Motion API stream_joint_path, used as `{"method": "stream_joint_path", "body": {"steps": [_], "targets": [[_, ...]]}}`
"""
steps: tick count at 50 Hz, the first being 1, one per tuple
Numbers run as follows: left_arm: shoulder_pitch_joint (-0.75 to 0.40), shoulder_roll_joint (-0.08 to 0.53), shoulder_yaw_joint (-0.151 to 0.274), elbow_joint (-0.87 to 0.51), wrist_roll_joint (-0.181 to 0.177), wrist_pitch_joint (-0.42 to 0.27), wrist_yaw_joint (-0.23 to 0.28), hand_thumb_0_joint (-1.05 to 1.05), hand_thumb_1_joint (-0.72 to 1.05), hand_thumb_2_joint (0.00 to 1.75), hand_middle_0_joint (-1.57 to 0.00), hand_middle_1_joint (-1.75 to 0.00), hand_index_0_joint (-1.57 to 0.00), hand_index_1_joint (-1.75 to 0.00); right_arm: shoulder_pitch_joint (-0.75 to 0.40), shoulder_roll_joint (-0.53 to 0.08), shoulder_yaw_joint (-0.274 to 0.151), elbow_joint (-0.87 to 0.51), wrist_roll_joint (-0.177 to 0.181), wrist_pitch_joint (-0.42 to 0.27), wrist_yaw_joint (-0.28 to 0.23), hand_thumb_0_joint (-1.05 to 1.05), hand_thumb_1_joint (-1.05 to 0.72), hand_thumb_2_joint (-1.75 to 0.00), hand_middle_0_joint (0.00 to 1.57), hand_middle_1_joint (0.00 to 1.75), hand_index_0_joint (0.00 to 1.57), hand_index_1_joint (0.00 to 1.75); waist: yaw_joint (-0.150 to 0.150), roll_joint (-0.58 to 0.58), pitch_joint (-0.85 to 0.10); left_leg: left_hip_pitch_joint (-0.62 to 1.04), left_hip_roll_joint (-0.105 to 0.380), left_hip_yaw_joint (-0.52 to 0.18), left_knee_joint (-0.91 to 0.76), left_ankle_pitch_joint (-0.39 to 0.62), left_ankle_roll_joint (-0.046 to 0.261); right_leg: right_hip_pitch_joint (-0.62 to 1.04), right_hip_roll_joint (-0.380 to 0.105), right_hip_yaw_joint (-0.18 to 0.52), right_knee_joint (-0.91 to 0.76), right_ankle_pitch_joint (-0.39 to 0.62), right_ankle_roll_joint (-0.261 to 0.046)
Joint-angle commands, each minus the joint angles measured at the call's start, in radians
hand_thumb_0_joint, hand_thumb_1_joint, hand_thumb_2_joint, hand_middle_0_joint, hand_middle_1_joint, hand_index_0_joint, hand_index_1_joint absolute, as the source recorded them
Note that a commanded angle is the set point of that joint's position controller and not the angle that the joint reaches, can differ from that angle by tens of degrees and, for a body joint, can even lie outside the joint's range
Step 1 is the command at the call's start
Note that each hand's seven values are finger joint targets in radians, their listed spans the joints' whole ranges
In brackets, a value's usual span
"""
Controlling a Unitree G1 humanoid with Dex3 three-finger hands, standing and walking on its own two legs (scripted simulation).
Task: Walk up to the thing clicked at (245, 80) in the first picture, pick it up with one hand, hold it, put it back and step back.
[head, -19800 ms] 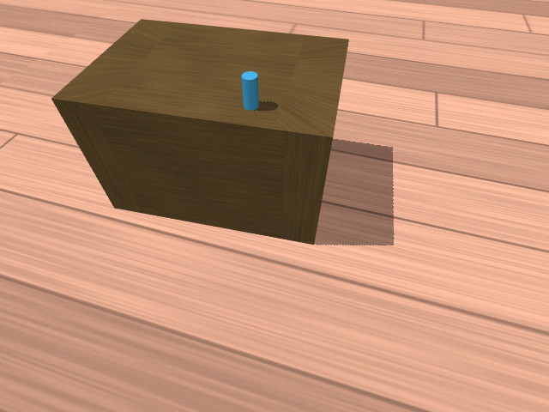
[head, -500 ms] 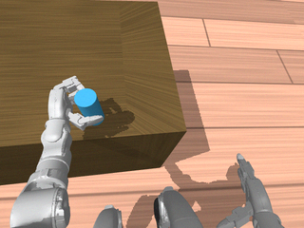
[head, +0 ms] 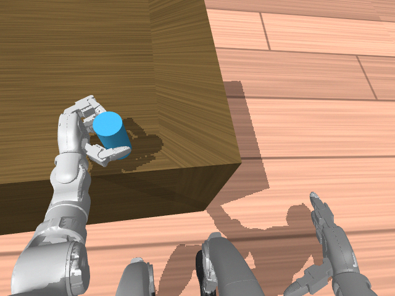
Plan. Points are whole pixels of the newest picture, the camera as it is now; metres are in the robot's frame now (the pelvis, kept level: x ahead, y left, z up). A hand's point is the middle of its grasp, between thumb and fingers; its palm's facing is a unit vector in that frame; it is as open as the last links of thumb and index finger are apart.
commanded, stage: lower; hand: left
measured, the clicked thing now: (114, 137) +0.43 +0.11 +0.00
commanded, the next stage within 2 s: loosen in 0.12 s
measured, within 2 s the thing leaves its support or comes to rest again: rests again in 0.18 s
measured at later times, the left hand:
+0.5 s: hand (107, 132) +0.45 +0.12 -0.01, palm faces -0.03 -1.00 +0.02, open 9.1 cm
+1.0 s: hand (106, 130) +0.45 +0.13 -0.01, palm faces -0.03 -1.00 +0.02, open 13.9 cm
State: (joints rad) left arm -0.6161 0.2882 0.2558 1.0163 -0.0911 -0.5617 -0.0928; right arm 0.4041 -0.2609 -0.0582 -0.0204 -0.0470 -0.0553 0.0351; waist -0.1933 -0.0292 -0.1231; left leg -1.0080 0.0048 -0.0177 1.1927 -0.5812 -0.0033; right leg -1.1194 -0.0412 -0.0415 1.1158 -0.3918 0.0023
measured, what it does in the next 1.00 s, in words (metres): stands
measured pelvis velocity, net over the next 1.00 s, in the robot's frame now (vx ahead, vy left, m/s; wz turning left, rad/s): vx -0.01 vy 0.01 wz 0.00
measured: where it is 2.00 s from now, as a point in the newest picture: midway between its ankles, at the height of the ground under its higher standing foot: outside the picture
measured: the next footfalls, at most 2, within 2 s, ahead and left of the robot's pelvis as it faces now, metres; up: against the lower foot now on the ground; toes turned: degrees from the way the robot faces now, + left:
none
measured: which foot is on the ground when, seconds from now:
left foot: down 0.00-1.00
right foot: down 0.00-1.00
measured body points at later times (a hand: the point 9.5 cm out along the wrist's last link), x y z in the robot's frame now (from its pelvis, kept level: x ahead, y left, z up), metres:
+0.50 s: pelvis +0.00 +0.00 -0.01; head +0.13 +0.03 +0.42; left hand +0.44 +0.18 -0.01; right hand +0.16 -0.26 +0.00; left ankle -0.01 +0.12 -0.64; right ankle +0.07 -0.13 -0.64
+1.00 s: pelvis -0.01 +0.01 -0.01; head +0.13 +0.04 +0.41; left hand +0.45 +0.18 -0.01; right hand +0.15 -0.26 +0.00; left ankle -0.01 +0.12 -0.64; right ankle +0.07 -0.13 -0.64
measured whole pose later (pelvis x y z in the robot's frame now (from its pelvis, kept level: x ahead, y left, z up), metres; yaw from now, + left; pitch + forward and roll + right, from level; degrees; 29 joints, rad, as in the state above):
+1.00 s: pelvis -0.01 +0.01 -0.01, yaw +0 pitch +24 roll -1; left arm -0.65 0.29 0.26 1.03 -0.08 -0.57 -0.07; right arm 0.43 -0.26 -0.06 -0.08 -0.05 -0.04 0.04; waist -0.21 -0.03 -0.14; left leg -1.08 0.00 -0.02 1.27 -0.60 0.01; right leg -1.19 -0.04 -0.04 1.18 -0.40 0.01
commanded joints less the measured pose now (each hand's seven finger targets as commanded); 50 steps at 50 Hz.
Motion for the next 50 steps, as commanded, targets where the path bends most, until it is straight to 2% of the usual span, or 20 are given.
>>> {"method": "stream_joint_path", "body": {"steps": [1,6,7,9,12,13,14,16,20,22,25,27,28,31,32,38,42,45,48,50], "targets": [[-0.395,0.155,0.031,-0.228,-0.02,-0.095,-0.004,0.0,0.0,1.32,-1.4,-1.5,-1.39,-1.53,0.059,-0.147,-0.103,-0.189,0.008,-0.047,-0.018,0.0,0.52,-0.06,0.05,0.05,0.05,0.05,-0.004,0.111,-0.528,0.143,-0.033,0.0,-0.145,0.352,-0.004,0.443,0.028,0.028,-0.072,0.304,-0.036],[-0.414,0.142,0.016,-0.261,-0.012,-0.102,0.007,0.0,0.02,1.31,-1.39,-1.5,-1.39,-1.52,0.064,-0.143,-0.102,-0.206,0.005,-0.042,-0.013,0.0,0.52,-0.06,0.05,0.05,0.05,0.05,-0.004,0.13,-0.551,0.153,-0.03,-0.008,-0.135,0.364,-0.008,0.413,0.031,0.02,-0.052,0.293,-0.038],[-0.398,0.162,0.03,-0.245,-0.011,-0.102,0.008,0.0,0.03,1.31,-1.4,-1.5,-1.4,-1.52,0.036,-0.175,-0.134,-0.238,0.007,-0.045,-0.017,0.0,0.53,-0.06,0.05,0.05,0.05,0.05,-0.006,0.12,-0.564,0.16,-0.03,-0.006,-0.128,0.371,-0.007,0.419,0.031,0.022,-0.05,0.303,-0.037],[-0.4,0.137,0.016,-0.238,-0.007,-0.104,0.012,0.0,0.04,1.31,-1.39,-1.5,-1.39,-1.52,0.085,-0.139,-0.101,-0.188,0.001,-0.039,-0.013,0.0,0.53,-0.06,0.05,0.05,0.05,0.05,-0.011,0.124,-0.525,0.12,-0.034,-0.002,-0.122,0.346,-0.004,0.41,0.031,0.024,-0.048,0.291,-0.036],[-0.405,0.131,0.012,-0.252,-0.007,-0.109,0.02,0.0,0.06,1.24,-1.43,-1.47,-1.45,-1.47,0.079,-0.147,-0.113,-0.192,0.0,-0.037,-0.012,0.0,0.52,-0.05,0.05,0.05,0.05,0.05,-0.014,0.148,-0.549,0.143,-0.031,-0.006,-0.112,0.378,-0.008,0.389,0.032,0.019,-0.035,0.303,-0.039],[-0.414,0.156,0.024,-0.286,-0.009,-0.112,0.024,0.0,-0.02,1.16,-1.36,-1.39,-1.4,-1.39,0.038,-0.173,-0.123,-0.264,0.004,-0.041,-0.012,0.0,0.51,-0.05,0.05,0.05,0.05,0.05,-0.004,0.133,-0.591,0.168,-0.027,-0.014,-0.115,0.398,-0.012,0.401,0.035,0.013,-0.028,0.311,-0.041],[-0.421,0.162,0.023,-0.298,-0.007,-0.114,0.022,0.0,-0.1,1.08,-1.32,-1.32,-1.36,-1.31,0.056,-0.163,-0.121,-0.245,0.003,-0.037,-0.012,0.0,0.51,-0.05,0.05,0.05,0.05,0.05,-0.006,0.157,-0.606,0.171,-0.027,-0.012,-0.113,0.405,-0.014,0.408,0.033,0.016,-0.021,0.316,-0.042],[-0.409,0.127,0.008,-0.265,-0.018,-0.108,0.014,0.0,-0.21,0.92,-1.26,-1.22,-1.3,-1.2,0.083,-0.148,-0.109,-0.22,0.006,-0.032,-0.013,0.0,0.51,-0.05,0.05,0.05,0.05,0.05,-0.014,0.145,-0.568,0.157,-0.028,-0.012,-0.117,0.395,-0.014,0.406,0.033,0.015,-0.023,0.316,-0.041],[-0.407,0.155,0.023,-0.268,-0.01,-0.102,0.015,0.0,-0.3,0.68,-1.17,-1.06,-1.2,-1.03,0.092,-0.156,-0.12,-0.218,0.005,-0.029,-0.013,0.0,0.51,-0.05,0.05,0.05,0.05,0.05,-0.013,0.144,-0.561,0.141,-0.031,-0.007,-0.114,0.369,-0.01,0.403,0.032,0.018,-0.028,0.297,-0.037],[-0.387,0.136,0.018,-0.255,-0.011,-0.097,0.014,0.0,-0.36,0.58,-1.1,-0.98,-1.14,-0.94,0.078,-0.151,-0.113,-0.228,0.005,-0.028,-0.01,0.0,0.5,-0.05,0.05,0.05,0.05,0.05,-0.011,0.145,-0.547,0.14,-0.029,-0.007,-0.115,0.368,-0.011,0.388,0.031,0.018,-0.027,0.288,-0.04],[-0.377,0.127,0.011,-0.198,-0.003,-0.088,0.015,0.0,-0.34,0.51,-1.03,-0.88,-1.07,-0.85,0.061,-0.158,-0.118,-0.241,0.006,-0.032,-0.013,0.0,0.51,-0.05,0.05,0.05,0.05,0.05,-0.026,0.117,-0.508,0.114,-0.028,-0.008,-0.116,0.329,-0.006,0.368,0.034,0.017,-0.036,0.26,-0.036],[-0.36,0.125,0.014,-0.177,0.0,-0.084,0.014,0.0,-0.44,0.5,-0.88,-0.76,-0.91,-0.76,0.111,-0.138,-0.105,-0.189,0.005,-0.027,-0.011,0.0,0.5,-0.05,0.05,0.05,0.05,0.05,-0.023,0.112,-0.471,0.079,-0.034,0.001,-0.116,0.286,-0.001,0.376,0.029,0.024,-0.043,0.235,-0.033],[-0.359,0.146,0.031,-0.176,0.0,-0.083,0.013,0.0,-0.43,0.48,-0.83,-0.72,-0.84,-0.72,0.076,-0.15,-0.112,-0.227,0.007,-0.029,-0.011,0.0,0.51,-0.05,0.05,0.05,0.05,0.05,-0.018,0.098,-0.483,0.075,-0.034,-0.001,-0.117,0.288,0.0,0.38,0.03,0.023,-0.045,0.239,-0.032],[-0.386,0.131,0.024,-0.171,0.0,-0.079,0.009,0.0,-0.38,0.44,-0.75,-0.63,-0.75,-0.64,0.076,-0.157,-0.122,-0.239,0.006,-0.031,-0.012,0.0,0.51,-0.06,0.05,0.05,0.05,0.05,-0.029,0.089,-0.483,0.076,-0.036,0.002,-0.12,0.252,0.004,0.369,0.031,0.026,-0.055,0.206,-0.028],[-0.378,0.131,0.02,-0.183,-0.002,-0.078,0.009,0.0,-0.37,0.43,-0.72,-0.6,-0.72,-0.61,0.076,-0.155,-0.119,-0.232,0.008,-0.033,-0.012,0.0,0.52,-0.05,0.05,0.05,0.05,0.05,-0.019,0.089,-0.489,0.088,-0.036,0.001,-0.126,0.242,0.004,0.372,0.032,0.024,-0.058,0.191,-0.029],[-0.414,0.129,0.014,-0.205,0.004,-0.084,0.014,0.0,-0.33,0.37,-0.59,-0.48,-0.58,-0.49,0.072,-0.153,-0.117,-0.234,0.005,-0.033,-0.012,0.0,0.52,-0.06,0.05,0.05,0.05,0.05,-0.02,0.119,-0.513,0.101,-0.029,-0.011,-0.123,0.292,-0.008,0.353,0.036,0.014,-0.034,0.215,-0.038],[-0.41,0.141,0.025,-0.173,0.007,-0.079,0.017,0.0,-0.35,0.29,-0.52,-0.39,-0.51,-0.4,0.073,-0.162,-0.121,-0.245,0.003,-0.035,-0.015,0.0,0.52,-0.06,0.05,0.05,0.05,0.05,-0.024,0.107,-0.508,0.097,-0.031,-0.007,-0.117,0.285,-0.005,0.355,0.035,0.016,-0.04,0.215,-0.034],[-0.418,0.134,0.013,-0.193,0.006,-0.08,0.02,0.0,-0.38,0.25,-0.46,-0.33,-0.45,-0.34,0.082,-0.15,-0.115,-0.222,0.005,-0.036,-0.012,0.0,0.52,-0.06,0.05,0.05,0.05,0.05,-0.017,0.122,-0.476,0.087,-0.033,-0.006,-0.131,0.225,-0.003,0.332,0.036,0.016,-0.049,0.154,-0.034],[-0.413,0.146,0.024,-0.193,0.008,-0.079,0.019,0.0,-0.41,0.19,-0.41,-0.28,-0.4,-0.28,0.083,-0.157,-0.122,-0.229,0.003,-0.036,-0.014,0.0,0.52,-0.06,0.05,0.05,0.05,0.05,-0.024,0.116,-0.515,0.088,-0.034,-0.004,-0.118,0.263,-0.004,0.358,0.034,0.018,-0.041,0.198,-0.033],[-0.401,0.129,0.009,-0.207,0.006,-0.076,0.016,0.0,-0.45,0.15,-0.37,-0.23,-0.36,-0.24,0.085,-0.157,-0.118,-0.23,0.004,-0.036,-0.013,0.0,0.52,-0.06,0.05,0.05,0.05,0.05,-0.021,0.136,-0.518,0.117,-0.03,-0.009,-0.114,0.315,-0.01,0.342,0.036,0.013,-0.031,0.231,-0.038]]}}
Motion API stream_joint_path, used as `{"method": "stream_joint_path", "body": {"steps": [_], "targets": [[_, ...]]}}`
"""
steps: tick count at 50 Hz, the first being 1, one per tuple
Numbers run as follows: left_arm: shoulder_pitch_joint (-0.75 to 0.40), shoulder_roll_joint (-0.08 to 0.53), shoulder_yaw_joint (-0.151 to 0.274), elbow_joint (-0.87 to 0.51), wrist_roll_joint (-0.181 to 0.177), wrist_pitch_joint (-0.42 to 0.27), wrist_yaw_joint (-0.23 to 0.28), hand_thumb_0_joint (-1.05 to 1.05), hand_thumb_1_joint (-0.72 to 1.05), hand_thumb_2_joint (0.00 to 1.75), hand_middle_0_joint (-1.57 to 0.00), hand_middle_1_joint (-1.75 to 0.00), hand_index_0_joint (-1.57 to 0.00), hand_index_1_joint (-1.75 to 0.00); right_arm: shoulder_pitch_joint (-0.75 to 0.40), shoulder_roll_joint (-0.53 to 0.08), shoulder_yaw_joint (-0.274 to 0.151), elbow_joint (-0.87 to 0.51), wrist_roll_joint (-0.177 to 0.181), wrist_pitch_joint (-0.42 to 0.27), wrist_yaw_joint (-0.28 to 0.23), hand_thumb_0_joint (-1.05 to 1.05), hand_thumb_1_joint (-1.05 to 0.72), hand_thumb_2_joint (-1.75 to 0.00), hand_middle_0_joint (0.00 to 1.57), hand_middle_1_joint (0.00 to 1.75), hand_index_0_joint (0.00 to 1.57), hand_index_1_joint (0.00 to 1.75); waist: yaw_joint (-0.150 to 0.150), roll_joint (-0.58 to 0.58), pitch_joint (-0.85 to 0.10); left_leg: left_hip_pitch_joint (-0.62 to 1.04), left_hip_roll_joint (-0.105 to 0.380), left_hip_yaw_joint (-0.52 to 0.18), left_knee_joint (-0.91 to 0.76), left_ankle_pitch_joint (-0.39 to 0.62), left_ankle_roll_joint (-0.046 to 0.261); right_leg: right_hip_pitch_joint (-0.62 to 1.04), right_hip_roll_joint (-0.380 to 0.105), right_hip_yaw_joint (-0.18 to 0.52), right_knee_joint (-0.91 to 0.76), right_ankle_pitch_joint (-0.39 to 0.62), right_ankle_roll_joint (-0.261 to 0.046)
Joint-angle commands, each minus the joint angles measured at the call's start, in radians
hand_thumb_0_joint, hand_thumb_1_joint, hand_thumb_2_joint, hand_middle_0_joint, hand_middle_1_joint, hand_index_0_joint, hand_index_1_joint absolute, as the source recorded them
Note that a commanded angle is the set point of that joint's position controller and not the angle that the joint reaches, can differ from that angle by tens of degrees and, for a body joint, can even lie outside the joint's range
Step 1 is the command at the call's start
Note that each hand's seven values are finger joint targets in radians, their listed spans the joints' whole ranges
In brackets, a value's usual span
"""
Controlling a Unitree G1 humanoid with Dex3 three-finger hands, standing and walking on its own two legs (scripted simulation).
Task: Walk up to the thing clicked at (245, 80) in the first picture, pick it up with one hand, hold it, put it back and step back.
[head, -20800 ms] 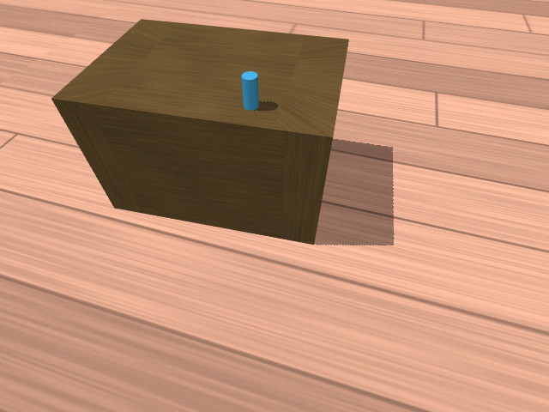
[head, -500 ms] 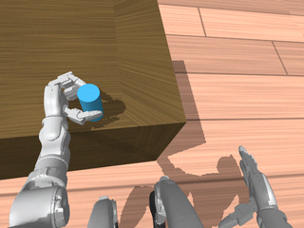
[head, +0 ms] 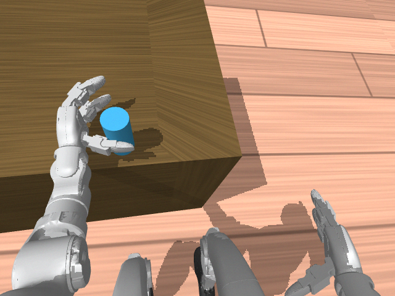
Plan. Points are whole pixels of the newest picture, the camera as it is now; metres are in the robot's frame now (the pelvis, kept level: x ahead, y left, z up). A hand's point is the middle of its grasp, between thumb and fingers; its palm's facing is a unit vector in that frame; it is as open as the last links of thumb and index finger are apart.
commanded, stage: withdraw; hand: left
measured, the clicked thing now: (119, 133) +0.44 +0.10 -0.01
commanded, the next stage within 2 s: rise in 0.46 s
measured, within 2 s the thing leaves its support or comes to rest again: neither
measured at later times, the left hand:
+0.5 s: hand (68, 89) +0.48 +0.16 +0.09, palm faces +0.00 -1.00 -0.03, open 16.6 cm
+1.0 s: hand out of the picture +0.42 +0.24 +0.12, palm faces +0.19 -0.94 -0.29, open 17.4 cm
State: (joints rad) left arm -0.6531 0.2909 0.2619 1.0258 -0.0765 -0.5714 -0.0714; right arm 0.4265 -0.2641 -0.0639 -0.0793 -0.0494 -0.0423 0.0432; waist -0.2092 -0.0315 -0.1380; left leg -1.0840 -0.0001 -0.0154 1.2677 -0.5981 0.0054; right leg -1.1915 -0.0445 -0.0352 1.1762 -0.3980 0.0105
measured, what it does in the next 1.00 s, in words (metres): rises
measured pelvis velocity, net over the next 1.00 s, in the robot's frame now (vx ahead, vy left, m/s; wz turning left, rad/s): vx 0.04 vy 0.00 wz -0.02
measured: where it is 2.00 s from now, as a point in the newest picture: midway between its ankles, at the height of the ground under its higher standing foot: outside the picture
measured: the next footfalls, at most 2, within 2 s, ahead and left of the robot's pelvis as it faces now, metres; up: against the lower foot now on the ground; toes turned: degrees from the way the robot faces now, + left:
none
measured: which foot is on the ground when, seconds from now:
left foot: down 0.00-1.00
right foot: down 0.00-1.00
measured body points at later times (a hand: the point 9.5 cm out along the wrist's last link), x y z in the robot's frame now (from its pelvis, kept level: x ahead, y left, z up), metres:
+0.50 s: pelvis +0.01 +0.00 +0.03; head +0.11 +0.02 +0.47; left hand +0.47 +0.21 +0.09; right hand +0.16 -0.26 +0.01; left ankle +0.00 +0.11 -0.63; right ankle +0.08 -0.13 -0.63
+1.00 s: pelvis +0.04 +0.00 +0.08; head +0.08 +0.00 +0.53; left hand +0.41 +0.29 +0.14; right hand +0.18 -0.27 +0.04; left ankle +0.00 +0.11 -0.63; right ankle +0.08 -0.13 -0.63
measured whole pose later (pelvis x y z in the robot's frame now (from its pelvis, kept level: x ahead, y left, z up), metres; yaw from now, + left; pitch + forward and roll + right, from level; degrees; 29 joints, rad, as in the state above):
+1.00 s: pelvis +0.04 +0.00 +0.08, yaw -1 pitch +10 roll +0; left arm -0.36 0.40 0.22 0.67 -0.03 -0.07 0.01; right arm 0.42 -0.26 -0.07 0.17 0.05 0.07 -0.04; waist -0.03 0.01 -0.11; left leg -0.50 0.00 0.02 0.78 -0.46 0.00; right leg -0.63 -0.03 -0.01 0.76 -0.30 0.01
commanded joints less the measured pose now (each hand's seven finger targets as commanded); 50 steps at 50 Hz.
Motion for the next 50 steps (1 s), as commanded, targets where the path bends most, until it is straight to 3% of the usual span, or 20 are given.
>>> {"method": "stream_joint_path", "body": {"steps": [1,5,7,11,14,17,21,23,27,28,29,30,31,32,36,39,42,45,49,50], "targets": [[-0.368,0.128,0.003,-0.219,-0.008,-0.064,-0.005,0.0,-0.47,0.13,-0.34,-0.2,-0.33,-0.21,0.063,-0.146,-0.105,-0.176,0.008,-0.049,-0.019,0.0,0.51,-0.06,0.05,0.05,0.05,0.05,-0.002,0.135,-0.509,0.201,-0.025,-0.012,-0.189,0.332,-0.018,0.415,0.039,0.008,-0.093,0.236,-0.046],[-0.349,0.107,-0.009,-0.19,-0.009,-0.06,-0.006,0.0,-0.48,0.12,-0.22,-0.16,-0.21,-0.17,0.069,-0.138,-0.103,-0.15,0.008,-0.048,-0.021,0.0,0.53,-0.05,0.05,0.05,0.05,0.05,-0.009,0.122,-0.479,0.173,-0.027,-0.007,-0.184,0.332,-0.014,0.426,0.037,0.012,-0.092,0.254,-0.044],[-0.381,0.168,0.016,-0.248,-0.001,-0.065,-0.006,0.0,-0.48,0.11,-0.18,-0.13,-0.17,-0.14,0.019,-0.166,-0.116,-0.21,0.011,-0.054,-0.023,0.0,0.53,-0.05,0.05,0.05,0.05,0.05,-0.001,0.136,-0.536,0.207,-0.023,-0.012,-0.19,0.355,-0.019,0.437,0.038,0.01,-0.089,0.264,-0.047],[-0.387,0.23,0.046,-0.322,-0.011,-0.045,-0.028,0.0,-0.45,0.07,-0.14,-0.09,-0.13,-0.09,0.091,-0.155,-0.111,-0.169,0.016,-0.031,-0.025,0.0,0.53,-0.06,0.05,0.05,0.05,0.05,0.029,0.18,-0.594,0.26,-0.025,-0.007,-0.211,0.415,-0.026,0.518,0.033,0.015,-0.096,0.318,-0.049],[-0.4,0.254,0.063,-0.341,-0.025,-0.009,-0.031,0.0,-0.39,0.11,-0.15,-0.1,-0.13,-0.11,0.07,-0.134,-0.09,-0.137,0.019,-0.022,-0.03,0.0,0.53,-0.06,0.05,0.05,0.05,0.05,0.046,0.174,-0.537,0.238,-0.029,0.003,-0.244,0.346,-0.019,0.544,0.034,0.022,-0.135,0.267,-0.043],[-0.409,0.255,0.057,-0.337,-0.027,0.036,-0.039,0.0,-0.4,0.09,-0.14,-0.09,-0.13,-0.1,0.043,-0.144,-0.1,-0.127,0.027,-0.021,-0.041,0.0,0.52,-0.06,0.05,0.05,0.05,0.05,0.045,0.155,-0.504,0.278,-0.023,0.002,-0.266,0.337,-0.018,0.533,0.034,0.024,-0.172,0.249,-0.039],[-0.39,0.254,0.052,-0.287,-0.052,0.089,-0.089,0.0,-0.44,0.09,-0.14,-0.1,-0.13,-0.1,0.036,-0.087,-0.025,-0.082,0.04,-0.018,-0.05,0.0,0.53,-0.06,0.05,0.05,0.05,0.05,0.061,0.109,-0.453,0.274,-0.022,0.011,-0.302,0.333,-0.011,0.591,0.032,0.029,-0.217,0.261,-0.035],[-0.391,0.268,0.053,-0.293,-0.061,0.114,-0.114,0.0,-0.4,0.08,-0.16,-0.11,-0.17,-0.11,-0.006,-0.108,-0.03,-0.115,0.046,-0.024,-0.057,0.0,0.53,-0.05,0.05,0.05,0.05,0.05,0.072,0.083,-0.468,0.292,-0.021,0.011,-0.321,0.371,-0.012,0.636,0.031,0.026,-0.231,0.301,-0.036],[-0.361,0.194,0.0,-0.251,-0.086,0.166,-0.162,0.0,-0.42,0.04,-0.13,-0.07,-0.13,-0.06,0.012,-0.112,-0.026,-0.046,0.054,-0.029,-0.066,0.0,0.54,-0.05,0.05,0.05,0.05,0.05,0.061,0.072,-0.373,0.358,-0.011,0.008,-0.37,0.361,-0.013,0.584,0.037,0.016,-0.275,0.26,-0.039],[-0.369,0.23,0.026,-0.278,-0.091,0.173,-0.168,0.0,-0.44,0.02,-0.12,-0.06,-0.13,-0.05,-0.013,-0.135,-0.038,-0.066,0.055,-0.035,-0.071,0.0,0.54,-0.05,0.05,0.05,0.05,0.05,0.068,0.072,-0.398,0.387,-0.007,0.008,-0.375,0.383,-0.015,0.602,0.037,0.015,-0.282,0.276,-0.039],[-0.362,0.175,-0.013,-0.262,-0.095,0.185,-0.18,0.0,-0.52,0.1,-0.06,-0.07,-0.05,-0.1,0.032,-0.102,-0.007,-0.016,0.055,-0.035,-0.068,0.0,0.61,-0.04,0.05,0.05,0.05,0.05,0.064,0.079,-0.389,0.395,-0.006,0.008,-0.378,0.392,-0.016,0.597,0.037,0.014,-0.282,0.283,-0.041],[-0.253,0.324,-0.002,-0.235,0.018,0.255,-0.12,0.0,-0.6,0.1,-0.07,-0.07,-0.05,-0.09,0.098,-0.155,-0.073,-0.108,0.066,-0.005,-0.079,0.0,0.56,-0.05,0.05,0.05,0.05,0.05,0.099,0.055,-0.432,0.491,-0.009,0.016,-0.441,0.447,-0.026,0.695,0.035,0.006,-0.328,0.329,-0.038],[-0.303,0.336,0.028,-0.305,0.008,0.285,-0.088,0.0,-0.6,0.1,-0.07,-0.08,-0.05,-0.1,0.117,-0.174,-0.086,-0.048,0.065,0.021,-0.083,0.0,0.55,-0.05,0.05,0.05,0.05,0.05,0.101,0.06,-0.402,0.49,-0.011,0.02,-0.459,0.459,-0.028,0.703,0.038,0.007,-0.343,0.338,-0.038],[-0.345,0.223,-0.064,-0.313,0.008,0.301,-0.083,0.0,-0.61,0.11,-0.07,-0.09,-0.06,-0.11,0.091,-0.105,-0.016,-0.034,0.068,0.029,-0.073,0.0,0.54,-0.06,0.05,0.05,0.05,0.05,0.103,0.079,-0.339,0.473,-0.016,0.019,-0.472,0.427,-0.028,0.684,0.038,0.005,-0.354,0.301,-0.036],[-0.335,0.429,0.034,-0.442,0.052,0.36,-0.004,0.0,-0.61,0.14,-0.08,-0.12,-0.06,-0.15,0.032,-0.126,-0.071,0.046,0.078,0.055,-0.086,0.0,0.47,-0.07,0.05,0.05,0.05,0.05,0.161,0.085,-0.354,0.493,-0.02,0.035,-0.515,0.376,-0.01,0.77,0.029,0.017,-0.399,0.263,-0.029],[-0.287,0.415,0.041,-0.457,0.059,0.392,0.037,0.0,-0.59,0.11,-0.08,-0.08,-0.05,-0.1,-0.009,-0.099,-0.055,0.098,0.081,0.065,-0.087,0.0,0.48,-0.08,0.05,0.05,0.05,0.05,0.186,0.128,-0.344,0.562,-0.006,0.025,-0.547,0.485,-0.029,0.787,0.029,0.008,-0.406,0.323,-0.041],[-0.16,0.351,0.021,-0.44,0.058,0.414,0.068,0.0,-0.57,0.1,-0.07,-0.07,-0.05,-0.09,-0.084,-0.127,-0.072,0.038,0.089,0.061,-0.094,0.0,0.49,-0.08,0.05,0.05,0.05,0.05,0.184,0.05,-0.332,0.569,-0.002,0.025,-0.573,0.508,-0.024,0.863,0.029,0.006,-0.43,0.357,-0.04],[-0.018,0.266,-0.021,-0.446,0.049,0.435,0.075,0.0,-0.55,0.1,-0.07,-0.06,-0.04,-0.09,-0.055,-0.126,-0.08,0.056,0.094,0.056,-0.096,0.0,0.49,-0.08,0.05,0.05,0.05,0.05,0.18,0.054,-0.284,0.628,0.003,0.028,-0.588,0.554,-0.031,0.841,0.033,-0.004,-0.453,0.371,-0.04],[0.187,0.212,-0.051,-0.615,0.029,0.461,0.077,0.0,-0.54,0.1,-0.07,-0.06,-0.04,-0.08,-0.027,-0.115,-0.075,0.052,0.11,0.048,-0.094,0.0,0.49,-0.08,0.05,0.05,0.05,0.05,0.199,0.026,-0.229,0.651,-0.003,0.039,-0.608,0.562,-0.028,0.877,0.032,-0.015,-0.479,0.38,-0.034],[0.258,0.212,-0.034,-0.66,0.024,0.47,0.08,0.0,-0.51,0.1,-0.06,-0.06,-0.04,-0.08,-0.004,-0.134,-0.101,0.058,0.114,0.047,-0.094,0.0,0.49,-0.08,0.05,0.05,0.05,0.05,0.195,0.01,-0.246,0.665,-0.002,0.041,-0.612,0.58,-0.03,0.895,0.031,-0.014,-0.476,0.405,-0.034]]}}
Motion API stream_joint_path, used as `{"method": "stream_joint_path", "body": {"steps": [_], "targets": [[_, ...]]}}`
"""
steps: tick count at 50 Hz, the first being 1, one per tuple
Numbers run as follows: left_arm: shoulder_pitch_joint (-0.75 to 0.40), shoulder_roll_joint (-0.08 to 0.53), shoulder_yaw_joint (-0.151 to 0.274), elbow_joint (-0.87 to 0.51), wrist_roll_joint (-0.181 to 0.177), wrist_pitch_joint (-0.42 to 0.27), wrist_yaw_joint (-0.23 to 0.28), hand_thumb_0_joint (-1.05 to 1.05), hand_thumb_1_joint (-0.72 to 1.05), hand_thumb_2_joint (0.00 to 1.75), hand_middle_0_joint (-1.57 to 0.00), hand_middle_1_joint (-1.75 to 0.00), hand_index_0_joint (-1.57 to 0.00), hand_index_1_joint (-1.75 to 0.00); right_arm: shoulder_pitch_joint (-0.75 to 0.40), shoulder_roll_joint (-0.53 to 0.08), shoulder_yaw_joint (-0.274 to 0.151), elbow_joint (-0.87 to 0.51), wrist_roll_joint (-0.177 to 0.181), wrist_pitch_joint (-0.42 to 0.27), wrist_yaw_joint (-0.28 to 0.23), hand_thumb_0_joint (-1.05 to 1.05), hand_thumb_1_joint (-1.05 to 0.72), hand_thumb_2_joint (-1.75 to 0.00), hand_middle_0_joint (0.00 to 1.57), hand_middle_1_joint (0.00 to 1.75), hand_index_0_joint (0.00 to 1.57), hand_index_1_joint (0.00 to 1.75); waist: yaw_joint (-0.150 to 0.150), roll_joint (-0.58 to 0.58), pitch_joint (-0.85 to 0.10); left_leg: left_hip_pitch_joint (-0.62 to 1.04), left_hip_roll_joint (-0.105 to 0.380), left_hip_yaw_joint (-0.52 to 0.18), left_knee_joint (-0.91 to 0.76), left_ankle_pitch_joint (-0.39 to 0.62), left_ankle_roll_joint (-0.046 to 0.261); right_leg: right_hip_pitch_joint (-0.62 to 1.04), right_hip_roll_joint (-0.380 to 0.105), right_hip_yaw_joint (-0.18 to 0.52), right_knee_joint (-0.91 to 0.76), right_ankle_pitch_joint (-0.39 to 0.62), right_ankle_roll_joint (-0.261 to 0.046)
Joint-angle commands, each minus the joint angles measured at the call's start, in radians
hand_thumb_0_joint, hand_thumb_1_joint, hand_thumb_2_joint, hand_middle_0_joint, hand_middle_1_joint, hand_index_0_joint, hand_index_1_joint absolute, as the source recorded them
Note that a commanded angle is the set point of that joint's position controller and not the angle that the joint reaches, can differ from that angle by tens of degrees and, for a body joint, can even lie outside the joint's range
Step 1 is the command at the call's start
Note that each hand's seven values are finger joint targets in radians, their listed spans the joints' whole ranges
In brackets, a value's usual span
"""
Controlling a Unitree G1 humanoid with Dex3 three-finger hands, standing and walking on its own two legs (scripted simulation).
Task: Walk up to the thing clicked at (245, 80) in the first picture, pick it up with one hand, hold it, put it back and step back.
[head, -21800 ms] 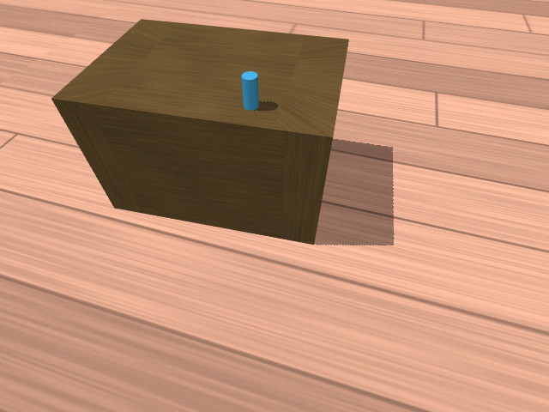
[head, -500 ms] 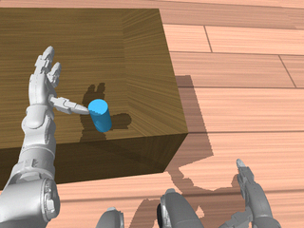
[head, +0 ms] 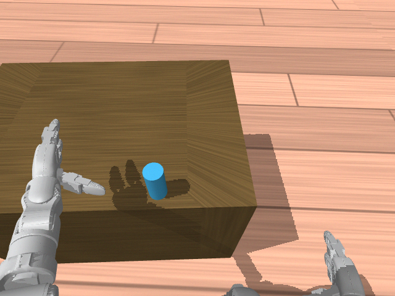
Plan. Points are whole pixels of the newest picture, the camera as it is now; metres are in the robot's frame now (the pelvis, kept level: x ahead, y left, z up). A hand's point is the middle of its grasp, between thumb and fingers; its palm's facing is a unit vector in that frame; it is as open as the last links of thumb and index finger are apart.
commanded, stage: sink last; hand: left
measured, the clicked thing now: (155, 182) +0.40 +0.10 -0.09
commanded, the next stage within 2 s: home in 0.78 s
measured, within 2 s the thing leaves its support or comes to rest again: neither
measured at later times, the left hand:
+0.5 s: hand (54, 287) +0.15 +0.25 +0.00, palm faces +0.31 -0.88 -0.36, open 16.9 cm
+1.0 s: hand (62, 289) +0.15 +0.24 +0.00, palm faces +0.27 -0.90 -0.35, open 17.1 cm
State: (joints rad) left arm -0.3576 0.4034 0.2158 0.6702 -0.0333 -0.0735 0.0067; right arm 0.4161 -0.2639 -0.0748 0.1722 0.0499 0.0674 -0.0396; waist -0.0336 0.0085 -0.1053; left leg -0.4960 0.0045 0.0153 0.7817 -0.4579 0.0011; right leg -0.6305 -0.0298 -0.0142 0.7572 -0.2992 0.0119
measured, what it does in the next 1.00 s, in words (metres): stands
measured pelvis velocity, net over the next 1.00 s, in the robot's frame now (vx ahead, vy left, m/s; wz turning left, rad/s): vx -0.01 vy -0.01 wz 0.03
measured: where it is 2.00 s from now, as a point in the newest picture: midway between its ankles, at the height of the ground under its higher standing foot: outside the picture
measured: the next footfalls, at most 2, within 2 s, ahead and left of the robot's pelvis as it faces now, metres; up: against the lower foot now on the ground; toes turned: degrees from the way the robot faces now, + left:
none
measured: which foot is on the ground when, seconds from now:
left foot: down 0.00-1.00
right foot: down 0.00-1.00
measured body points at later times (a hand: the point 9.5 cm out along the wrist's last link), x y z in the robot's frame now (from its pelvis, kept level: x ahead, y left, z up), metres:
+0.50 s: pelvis +0.00 -0.01 +0.00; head +0.02 -0.02 +0.45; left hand +0.13 +0.29 +0.03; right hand +0.17 -0.26 -0.05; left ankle -0.04 +0.11 -0.71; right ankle +0.04 -0.13 -0.71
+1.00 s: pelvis -0.01 -0.01 +0.00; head +0.01 -0.01 +0.45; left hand +0.13 +0.28 +0.02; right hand +0.15 -0.26 -0.05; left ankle -0.04 +0.11 -0.71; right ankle +0.04 -0.13 -0.71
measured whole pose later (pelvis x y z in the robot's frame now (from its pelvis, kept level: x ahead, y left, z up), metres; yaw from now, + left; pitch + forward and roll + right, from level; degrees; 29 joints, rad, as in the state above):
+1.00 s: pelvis -0.01 -0.01 +0.00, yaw +2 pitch +5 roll +0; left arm 0.50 0.27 0.17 0.01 -0.05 -0.06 0.07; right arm 0.41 -0.22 -0.09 0.29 0.04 -0.08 -0.08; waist 0.02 0.01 -0.05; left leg -0.41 -0.01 -0.01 0.77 -0.44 0.00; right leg -0.54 -0.04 -0.04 0.76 -0.30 0.01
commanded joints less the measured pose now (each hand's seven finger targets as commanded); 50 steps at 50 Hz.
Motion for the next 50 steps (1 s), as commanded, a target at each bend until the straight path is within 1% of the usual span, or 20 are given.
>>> {"method": "stream_joint_path", "body": {"steps": [1,6,8,11,14,16,19,20,21,24,27,31,32,35,37,39,40,42,46,50], "targets": [[0.011,0.115,0.021,-0.375,-0.022,-0.022,0.007,0.0,-0.51,0.1,-0.06,-0.06,-0.04,-0.08,0.019,-0.122,-0.08,-0.183,0.02,-0.058,-0.01,0.0,0.49,-0.08,0.05,0.05,0.05,0.05,0.027,-0.011,-0.24,0.073,-0.012,0.015,-0.132,0.427,-0.023,0.331,0.013,-0.035,-0.067,0.302,-0.033],[0.227,0.126,0.047,-0.641,-0.032,0.01,0.025,0.0,-0.44,0.1,-0.05,-0.05,-0.03,-0.07,0.042,-0.128,-0.108,-0.152,0.027,-0.052,-0.014,0.0,0.48,-0.08,0.05,0.05,0.05,0.05,0.031,0.05,-0.172,0.092,-0.014,0.016,-0.163,0.412,-0.026,0.321,0.01,-0.038,-0.089,0.279,-0.036],[0.348,0.149,0.093,-0.721,-0.034,0.017,0.041,0.0,-0.44,0.1,-0.05,-0.04,-0.03,-0.06,0.029,-0.126,-0.11,-0.148,0.027,-0.056,-0.02,0.0,0.48,-0.08,0.05,0.05,0.05,0.05,0.041,0.054,-0.149,0.093,-0.016,0.018,-0.166,0.409,-0.021,0.336,0.007,-0.039,-0.096,0.281,-0.034],[0.497,0.112,0.076,-0.86,-0.037,0.021,0.062,0.0,-0.41,0.09,-0.04,-0.04,-0.03,-0.05,0.001,-0.09,-0.081,-0.145,0.022,-0.064,-0.029,0.0,0.49,-0.07,0.05,0.05,0.05,0.05,0.05,0.079,-0.124,0.075,-0.019,0.018,-0.169,0.373,-0.018,0.342,0.0,-0.037,-0.102,0.251,-0.035],[0.643,0.077,0.062,-0.885,-0.035,0.028,0.073,0.0,-0.4,0.09,-0.04,-0.03,-0.03,-0.05,-0.022,-0.078,-0.072,-0.129,0.017,-0.078,-0.039,0.0,0.5,-0.07,0.05,0.05,0.05,0.05,0.05,0.059,-0.084,0.054,-0.021,0.018,-0.161,0.334,-0.01,0.327,-0.004,-0.038,-0.107,0.221,-0.031],[0.723,0.055,0.051,-0.889,-0.032,0.034,0.077,0.0,-0.4,0.08,-0.04,-0.03,-0.03,-0.04,-0.034,-0.123,-0.116,-0.14,0.012,-0.094,-0.05,0.0,0.5,-0.07,0.05,0.05,0.05,0.05,0.035,0.024,-0.092,0.063,-0.016,0.01,-0.159,0.342,-0.008,0.32,0.001,-0.044,-0.097,0.228,-0.03],[0.827,0.017,0.024,-0.918,-0.03,0.035,0.073,0.0,-0.39,0.07,-0.03,-0.02,-0.03,-0.03,-0.003,-0.079,-0.084,-0.094,0.008,-0.11,-0.051,0.0,0.51,-0.06,0.05,0.05,0.05,0.05,0.047,0.018,-0.047,0.039,-0.021,0.009,-0.157,0.285,-0.001,0.284,0.001,-0.052,-0.101,0.174,-0.026],[0.833,0.016,0.023,-0.932,-0.029,0.034,0.073,0.0,-0.36,0.08,-0.03,-0.02,-0.02,-0.03,-0.002,-0.091,-0.108,-0.1,0.009,-0.116,-0.054,0.0,0.51,-0.07,0.05,0.05,0.05,0.05,0.032,-0.003,-0.045,0.039,-0.022,0.009,-0.155,0.256,0.004,0.271,0.001,-0.053,-0.105,0.152,-0.022],[0.755,0.031,0.025,-0.965,-0.025,0.029,0.074,0.0,-0.36,0.07,-0.03,-0.02,-0.03,-0.03,-0.009,-0.081,-0.087,-0.098,0.005,-0.12,-0.057,0.0,0.5,-0.07,0.05,0.05,0.05,0.05,0.016,-0.007,-0.052,0.043,-0.025,0.01,-0.153,0.225,0.011,0.263,-0.003,-0.046,-0.111,0.134,-0.018],[0.742,0.037,0.036,-0.948,-0.018,0.024,0.074,0.0,-0.41,0.06,-0.04,-0.02,-0.03,-0.03,-0.009,-0.079,-0.088,-0.065,0.0,-0.136,-0.067,0.0,0.51,-0.06,0.05,0.05,0.05,0.05,0.015,-0.019,-0.027,0.036,-0.026,0.004,-0.154,0.208,0.013,0.248,-0.005,-0.047,-0.107,0.117,-0.014],[0.771,0.058,0.066,-0.959,-0.018,0.025,0.078,0.0,-0.39,0.06,-0.04,-0.03,-0.04,-0.03,-0.017,-0.133,-0.128,-0.093,-0.003,-0.158,-0.079,0.0,0.49,-0.07,0.05,0.05,0.05,0.05,0.025,-0.018,-0.049,0.043,-0.023,-0.006,-0.161,0.215,0.008,0.264,-0.002,-0.055,-0.094,0.11,-0.015],[0.838,0.062,0.089,-0.957,-0.02,0.02,0.084,0.0,-0.37,0.06,-0.03,-0.02,-0.03,-0.02,-0.025,-0.112,-0.114,-0.087,-0.003,-0.173,-0.074,0.0,0.5,-0.07,0.05,0.05,0.05,0.05,0.07,0.0,-0.011,0.003,-0.027,-0.007,-0.175,0.182,0.005,0.29,-0.005,-0.058,-0.107,0.07,-0.016],[0.854,0.056,0.091,-0.946,-0.021,0.017,0.081,0.0,-0.37,0.06,-0.03,-0.02,-0.03,-0.02,-0.005,-0.09,-0.092,-0.084,-0.003,-0.172,-0.069,0.0,0.5,-0.07,0.05,0.05,0.05,0.05,0.07,-0.007,-0.003,-0.002,-0.032,0.003,-0.168,0.178,0.008,0.29,-0.008,-0.054,-0.117,0.068,-0.015],[0.862,0.043,0.085,-0.926,-0.024,0.008,0.074,0.0,-0.41,0.06,-0.04,-0.03,-0.04,-0.03,-0.021,-0.096,-0.107,-0.072,-0.001,-0.175,-0.059,0.0,0.5,-0.07,0.05,0.05,0.05,0.05,0.07,-0.002,0.056,-0.031,-0.03,0.001,-0.189,0.11,0.01,0.267,-0.006,-0.055,-0.126,0.013,-0.013],[0.871,0.021,0.061,-0.921,-0.023,-0.008,0.067,0.0,-0.41,0.06,-0.04,-0.03,-0.04,-0.03,-0.026,-0.051,-0.06,-0.064,0.0,-0.174,-0.046,0.0,0.5,-0.07,0.05,0.05,0.05,0.05,0.081,0.001,0.051,-0.043,-0.031,0.002,-0.19,0.106,0.011,0.271,-0.008,-0.051,-0.127,0.008,-0.015],[0.836,0.023,0.064,-0.889,-0.024,-0.017,0.064,0.0,-0.44,0.06,-0.04,-0.04,-0.04,-0.04,-0.06,-0.093,-0.104,-0.089,0.003,-0.183,-0.049,0.0,0.49,-0.07,0.05,0.05,0.05,0.05,0.057,-0.028,0.062,-0.044,-0.026,-0.002,-0.199,0.058,0.016,0.256,-0.002,-0.051,-0.132,-0.025,-0.009],[0.807,0.047,0.091,-0.901,-0.023,-0.026,0.068,0.0,-0.45,0.05,-0.05,-0.03,-0.04,-0.04,-0.067,-0.098,-0.101,-0.082,0.0,-0.187,-0.048,0.0,0.49,-0.07,0.05,0.05,0.05,0.05,0.066,-0.011,0.052,-0.045,-0.024,-0.003,-0.202,0.055,0.016,0.262,-0.001,-0.05,-0.13,-0.024,-0.01],[0.803,0.044,0.08,-0.882,-0.019,-0.039,0.066,0.0,-0.48,0.05,-0.05,-0.04,-0.05,-0.04,-0.047,-0.064,-0.067,-0.06,-0.001,-0.189,-0.045,0.0,0.48,-0.07,0.05,0.05,0.05,0.05,0.069,-0.01,0.048,-0.055,-0.028,0.001,-0.196,0.045,0.018,0.262,-0.004,-0.046,-0.131,-0.033,-0.01],[0.856,0.023,0.051,-0.847,-0.015,-0.042,0.07,0.0,-0.48,0.1,-0.06,-0.06,-0.06,-0.06,-0.055,-0.121,-0.116,-0.087,-0.004,-0.205,-0.055,0.0,0.31,-0.24,0.12,0.16,0.12,0.16,0.059,-0.016,-0.028,-0.014,-0.024,0.001,-0.178,0.132,0.013,0.283,0.001,-0.048,-0.111,0.043,-0.013],[0.84,-0.052,-0.048,-0.798,-0.007,-0.047,0.066,0.0,-0.55,0.06,-0.05,-0.05,-0.05,-0.05,-0.095,-0.008,0.005,-0.055,-0.005,-0.208,-0.044,0.0,-0.01,-0.46,0.12,0.17,0.12,0.17,0.068,-0.017,0.004,-0.042,-0.025,-0.003,-0.16,0.142,0.012,0.257,-0.002,-0.049,-0.099,0.041,-0.015]]}}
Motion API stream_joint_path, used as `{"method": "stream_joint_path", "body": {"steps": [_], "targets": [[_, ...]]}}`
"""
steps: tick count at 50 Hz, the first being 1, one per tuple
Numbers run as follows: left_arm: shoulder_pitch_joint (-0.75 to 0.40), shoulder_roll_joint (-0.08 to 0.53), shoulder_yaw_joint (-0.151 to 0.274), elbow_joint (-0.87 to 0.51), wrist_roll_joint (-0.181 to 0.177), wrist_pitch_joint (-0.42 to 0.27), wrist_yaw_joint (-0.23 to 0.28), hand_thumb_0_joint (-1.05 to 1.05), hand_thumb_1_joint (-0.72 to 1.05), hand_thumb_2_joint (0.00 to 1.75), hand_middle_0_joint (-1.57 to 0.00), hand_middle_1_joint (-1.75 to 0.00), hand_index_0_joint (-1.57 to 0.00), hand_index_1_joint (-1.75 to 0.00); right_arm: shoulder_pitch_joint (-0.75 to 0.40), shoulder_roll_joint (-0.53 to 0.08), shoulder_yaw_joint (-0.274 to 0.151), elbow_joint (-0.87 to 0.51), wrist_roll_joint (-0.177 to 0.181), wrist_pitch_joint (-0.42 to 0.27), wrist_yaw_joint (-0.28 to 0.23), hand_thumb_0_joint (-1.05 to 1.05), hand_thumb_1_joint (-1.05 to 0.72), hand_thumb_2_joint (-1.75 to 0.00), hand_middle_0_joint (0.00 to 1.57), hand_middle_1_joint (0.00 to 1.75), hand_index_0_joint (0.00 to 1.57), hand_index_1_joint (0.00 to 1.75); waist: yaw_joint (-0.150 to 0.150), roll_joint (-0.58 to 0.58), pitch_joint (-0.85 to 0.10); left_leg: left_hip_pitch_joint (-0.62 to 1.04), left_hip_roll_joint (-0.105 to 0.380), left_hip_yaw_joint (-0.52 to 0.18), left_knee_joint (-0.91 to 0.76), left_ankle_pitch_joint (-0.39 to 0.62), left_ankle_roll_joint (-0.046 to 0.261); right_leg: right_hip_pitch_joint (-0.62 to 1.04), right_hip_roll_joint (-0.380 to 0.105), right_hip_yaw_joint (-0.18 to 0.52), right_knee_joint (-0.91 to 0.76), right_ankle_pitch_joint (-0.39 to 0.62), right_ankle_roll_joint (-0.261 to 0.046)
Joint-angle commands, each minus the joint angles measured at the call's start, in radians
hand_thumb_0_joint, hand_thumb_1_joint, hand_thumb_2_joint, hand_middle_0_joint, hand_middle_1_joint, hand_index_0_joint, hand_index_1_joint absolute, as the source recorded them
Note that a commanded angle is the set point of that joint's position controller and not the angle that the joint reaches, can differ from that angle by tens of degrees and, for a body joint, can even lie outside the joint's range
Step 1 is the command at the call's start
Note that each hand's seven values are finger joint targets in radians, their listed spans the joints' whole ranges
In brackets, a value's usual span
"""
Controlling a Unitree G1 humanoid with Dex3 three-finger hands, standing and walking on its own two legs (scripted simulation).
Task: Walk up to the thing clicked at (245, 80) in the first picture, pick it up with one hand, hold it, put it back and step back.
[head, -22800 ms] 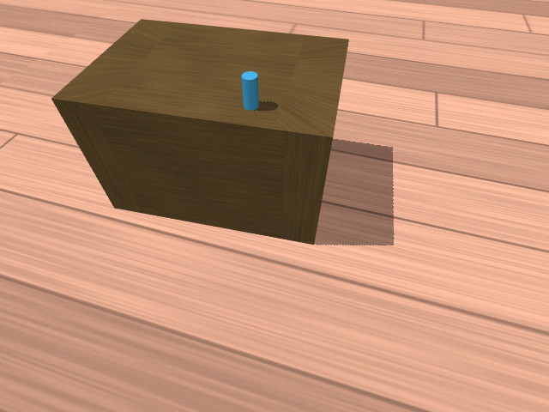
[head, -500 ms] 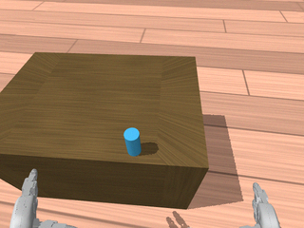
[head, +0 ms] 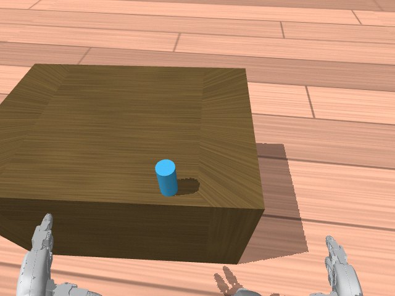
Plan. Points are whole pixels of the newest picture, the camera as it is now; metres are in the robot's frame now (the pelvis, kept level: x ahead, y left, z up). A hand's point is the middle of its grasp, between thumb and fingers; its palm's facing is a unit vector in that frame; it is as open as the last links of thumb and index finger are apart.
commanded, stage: home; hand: left
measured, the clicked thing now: (167, 178) +0.41 +0.10 -0.09
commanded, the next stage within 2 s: none
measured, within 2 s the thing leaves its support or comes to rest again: neither
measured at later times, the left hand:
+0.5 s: hand (117, 266) +0.19 +0.18 -0.07, palm faces +0.08 -0.97 -0.22, open 17.3 cm
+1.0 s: hand out of the picture +0.09 +0.26 -0.13, palm faces -0.01 -0.92 -0.39, open 17.5 cm
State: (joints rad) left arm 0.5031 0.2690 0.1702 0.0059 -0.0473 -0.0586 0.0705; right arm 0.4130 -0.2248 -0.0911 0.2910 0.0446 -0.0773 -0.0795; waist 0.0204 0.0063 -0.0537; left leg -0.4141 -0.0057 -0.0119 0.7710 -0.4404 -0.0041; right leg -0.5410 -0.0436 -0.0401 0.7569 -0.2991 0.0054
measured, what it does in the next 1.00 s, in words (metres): stands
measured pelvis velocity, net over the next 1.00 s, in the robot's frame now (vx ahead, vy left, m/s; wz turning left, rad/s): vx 0.01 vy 0.00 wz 0.02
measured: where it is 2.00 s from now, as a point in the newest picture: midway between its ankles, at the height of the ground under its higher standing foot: outside the picture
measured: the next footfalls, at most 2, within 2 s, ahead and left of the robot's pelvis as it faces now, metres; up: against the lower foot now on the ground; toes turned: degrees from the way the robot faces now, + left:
none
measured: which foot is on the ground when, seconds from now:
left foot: down 0.00-1.00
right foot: down 0.00-1.00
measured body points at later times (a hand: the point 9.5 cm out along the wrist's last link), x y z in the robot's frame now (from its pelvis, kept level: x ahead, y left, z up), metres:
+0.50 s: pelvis +0.01 +0.01 -0.01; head +0.04 +0.01 +0.44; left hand +0.18 +0.23 -0.06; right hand +0.17 -0.22 -0.06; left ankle -0.03 +0.12 -0.71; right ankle +0.05 -0.12 -0.71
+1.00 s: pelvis +0.01 +0.00 +0.01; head +0.01 +0.00 +0.46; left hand +0.09 +0.30 -0.10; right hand +0.10 -0.30 -0.11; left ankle -0.03 +0.12 -0.71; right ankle +0.05 -0.12 -0.71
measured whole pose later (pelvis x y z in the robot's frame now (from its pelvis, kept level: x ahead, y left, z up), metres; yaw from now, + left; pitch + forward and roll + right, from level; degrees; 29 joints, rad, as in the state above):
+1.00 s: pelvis +0.01 +0.00 +0.01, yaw +1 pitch -1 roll +0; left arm 0.24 0.36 0.00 0.87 0.04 -0.01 0.02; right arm 0.24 -0.35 -0.03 0.89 -0.04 0.00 -0.01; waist 0.01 0.01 0.00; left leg -0.24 -0.01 -0.04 0.68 -0.42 -0.01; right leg -0.37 -0.05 -0.07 0.68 -0.30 0.00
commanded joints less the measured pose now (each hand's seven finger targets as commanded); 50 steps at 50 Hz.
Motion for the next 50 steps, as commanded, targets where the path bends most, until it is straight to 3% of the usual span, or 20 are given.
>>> {"method": "stream_joint_path", "body": {"steps": [1,4,8,10,15,18,24,25,26,27,31,32,33,35,39,42,45,47,49,50], "targets": [[-0.042,0.065,-0.031,-0.119,0.009,-0.064,0.001,0.0,-0.56,0.05,-0.05,-0.05,-0.05,-0.05,-0.125,-0.032,0.045,-0.18,0.0,-0.064,-0.003,0.0,-0.09,-0.46,0.12,0.17,0.12,0.17,0.012,-0.031,-0.043,-0.135,-0.018,0.028,-0.144,0.094,0.023,0.16,0.008,-0.018,-0.109,0.015,-0.005],[-0.08,0.031,-0.092,-0.043,0.019,-0.066,-0.003,0.0,-0.53,0.07,-0.05,-0.06,-0.05,-0.06,-0.12,-0.029,0.062,-0.163,-0.008,-0.064,-0.006,0.0,-0.23,-0.51,0.13,0.19,0.13,0.19,-0.013,-0.029,-0.058,-0.146,-0.017,0.028,-0.129,0.081,0.023,0.135,0.009,-0.016,-0.094,0.012,-0.005],[-0.136,0.1,-0.045,-0.012,0.026,-0.05,0.004,0.0,-0.55,0.05,-0.05,-0.05,-0.05,-0.05,-0.038,-0.128,-0.018,-0.163,-0.016,-0.054,-0.024,0.0,-0.46,-0.64,0.16,0.23,0.16,0.23,-0.04,-0.015,-0.12,-0.105,-0.02,0.035,-0.109,0.11,0.021,0.14,0.007,-0.01,-0.087,0.05,-0.005],[-0.153,0.1,-0.057,0.004,0.03,-0.033,0.008,0.0,-0.59,0.03,-0.05,-0.05,-0.05,-0.05,-0.03,-0.138,-0.026,-0.163,-0.017,-0.052,-0.027,0.0,-0.52,-0.68,0.16,0.24,0.16,0.24,-0.039,-0.004,-0.151,-0.083,-0.017,0.033,-0.1,0.189,0.011,0.157,0.008,-0.011,-0.063,0.111,-0.012],[-0.178,0.057,-0.119,0.024,0.027,-0.001,0.016,0.0,-0.54,0.06,-0.05,-0.05,-0.05,-0.05,-0.064,-0.055,0.067,-0.178,-0.012,-0.03,-0.014,0.0,-0.68,-0.77,0.18,0.26,0.18,0.26,-0.007,0.04,-0.148,-0.108,-0.011,0.026,-0.094,0.253,-0.005,0.17,0.01,-0.018,-0.041,0.141,-0.024],[-0.161,0.026,-0.145,0.038,0.024,0.007,0.015,0.0,-0.52,0.07,-0.05,-0.06,-0.05,-0.06,-0.092,-0.041,0.09,-0.197,-0.012,-0.019,-0.009,0.0,-0.76,-0.82,0.19,0.28,0.19,0.28,0.001,0.022,-0.127,-0.119,-0.011,0.03,-0.097,0.242,-0.002,0.174,0.009,-0.017,-0.046,0.136,-0.023],[-0.129,0.031,-0.138,0.054,0.021,0.022,0.017,0.0,-0.5,0.08,-0.06,-0.06,-0.06,-0.06,-0.072,-0.087,0.04,-0.22,-0.013,0.003,-0.003,0.0,-0.89,-0.9,0.2,0.3,0.2,0.3,-0.005,0.011,-0.129,-0.123,0.001,0.017,-0.109,0.25,-0.013,0.158,0.024,-0.029,-0.033,0.127,-0.026],[-0.068,0.075,-0.074,0.03,0.027,0.032,0.039,0.0,-0.55,0.06,-0.05,-0.05,-0.05,-0.05,-0.101,-0.124,0.045,0.002,-0.007,0.013,-0.012,0.0,-0.89,-0.9,0.2,0.3,0.2,0.3,0.002,-0.001,-0.112,-0.119,0.002,-0.013,-0.091,0.214,-0.011,0.161,0.033,-0.038,-0.037,0.111,-0.021],[-0.093,0.026,-0.136,0.03,0.029,0.042,0.036,0.0,-0.55,0.06,-0.05,-0.05,-0.05,-0.05,-0.102,-0.113,0.055,-0.027,-0.004,0.009,-0.016,0.0,-0.89,-0.9,0.2,0.3,0.2,0.3,-0.027,-0.01,-0.082,-0.12,0.003,-0.009,-0.097,0.183,-0.008,0.134,0.033,-0.035,-0.044,0.09,-0.019],[-0.094,0.019,-0.147,0.01,0.028,0.047,0.037,0.0,-0.54,0.06,-0.05,-0.05,-0.05,-0.05,-0.117,-0.101,0.062,-0.039,-0.003,-0.001,-0.017,0.0,-0.9,-0.9,0.2,0.3,0.2,0.3,-0.025,-0.007,-0.102,-0.117,0.005,-0.016,-0.093,0.203,-0.009,0.145,0.031,-0.036,-0.038,0.108,-0.021],[-0.127,0.033,-0.141,-0.023,0.029,0.065,0.054,0.0,-0.55,0.05,-0.05,-0.05,-0.05,-0.05,-0.145,-0.108,0.06,0.027,-0.006,-0.01,-0.032,0.0,-0.9,-0.9,0.2,0.3,0.2,0.3,-0.043,0.015,-0.113,-0.101,0.007,-0.005,-0.073,0.26,-0.01,0.133,0.034,-0.036,-0.028,0.15,-0.024],[-0.186,0.202,-0.087,0.307,0.133,0.048,0.013,0.0,-0.57,0.04,-0.05,-0.05,-0.05,-0.05,-0.129,-0.28,0.016,0.215,-0.145,0.006,0.002,0.0,-0.9,-0.9,0.2,0.3,0.2,0.3,-0.016,0.063,-0.094,0.049,0.075,-0.092,-0.077,0.435,0.033,0.165,-0.038,0.035,0.029,0.26,-0.075],[-0.165,0.214,-0.088,0.34,0.138,0.038,-0.003,0.0,-0.57,0.04,-0.05,-0.05,-0.05,-0.05,-0.137,-0.28,0.009,0.241,-0.141,0.018,0.015,0.0,-0.9,-0.9,0.2,0.3,0.2,0.3,-0.013,0.049,-0.158,0.106,0.085,-0.101,-0.046,0.563,0.046,0.177,-0.035,0.041,0.035,0.307,-0.089],[-0.172,0.198,-0.112,0.407,0.115,0.019,-0.024,0.0,-0.51,0.08,-0.06,-0.06,-0.06,-0.06,-0.167,-0.261,0.01,0.263,-0.116,0.022,0.033,0.0,-0.9,-0.9,0.2,0.3,0.2,0.3,-0.005,0.031,-0.152,0.09,0.081,-0.111,-0.068,0.491,0.068,0.215,-0.049,0.054,0.004,0.305,-0.095],[-0.248,0.209,-0.121,0.538,0.088,0.011,-0.044,0.0,-0.54,0.06,-0.05,-0.06,-0.05,-0.05,-0.205,-0.263,0.013,0.339,-0.085,0.024,0.056,0.0,-0.9,-0.9,0.2,0.3,0.2,0.3,-0.004,-0.015,-0.069,0.039,0.069,-0.104,-0.121,0.337,0.054,0.252,-0.059,0.069,-0.061,0.264,-0.077],[-0.297,0.236,-0.118,0.634,0.087,0.011,-0.043,0.0,-0.56,0.05,-0.05,-0.05,-0.05,-0.05,-0.198,-0.268,0.015,0.411,-0.088,0.034,0.059,0.0,-0.9,-0.9,0.2,0.3,0.2,0.3,-0.02,-0.003,-0.01,0.051,0.069,-0.117,-0.175,0.268,0.052,0.237,-0.067,0.084,-0.109,0.202,-0.078],[-0.3,0.248,-0.121,0.718,0.084,0.01,-0.043,0.0,-0.56,0.05,-0.05,-0.05,-0.05,-0.05,-0.215,-0.268,0.017,0.468,-0.086,0.04,0.061,0.0,-0.9,-0.9,0.2,0.3,0.2,0.3,-0.012,-0.005,-0.011,0.1,0.067,-0.112,-0.191,0.301,0.047,0.271,-0.079,0.092,-0.154,0.236,-0.079],[-0.319,0.259,-0.124,0.766,0.082,0.013,-0.043,0.0,-0.59,0.03,-0.05,-0.05,-0.05,-0.05,-0.209,-0.274,0.022,0.509,-0.083,0.046,0.062,0.0,-0.9,-0.9,0.2,0.3,0.2,0.3,-0.017,-0.003,0.029,0.086,0.068,-0.123,-0.244,0.228,0.044,0.278,-0.084,0.102,-0.209,0.164,-0.075],[-0.326,0.266,-0.127,0.814,0.08,0.013,-0.043,0.0,-0.58,0.03,-0.05,-0.05,-0.05,-0.05,-0.207,-0.281,0.027,0.545,-0.081,0.047,0.062,0.0,-0.9,-0.9,0.2,0.3,0.2,0.3,-0.02,-0.004,0.012,0.128,0.069,-0.119,-0.263,0.265,0.04,0.315,-0.095,0.107,-0.239,0.197,-0.074],[-0.326,0.274,-0.128,0.837,0.078,0.018,-0.042,0.0,-0.59,0.03,-0.05,-0.05,-0.05,-0.05,-0.212,-0.284,0.03,0.566,-0.08,0.051,0.062,0.0,-0.9,-0.9,0.2,0.3,0.2,0.3,-0.015,-0.007,0.04,0.121,0.069,-0.123,-0.294,0.221,0.038,0.308,-0.096,0.112,-0.273,0.13,-0.071]]}}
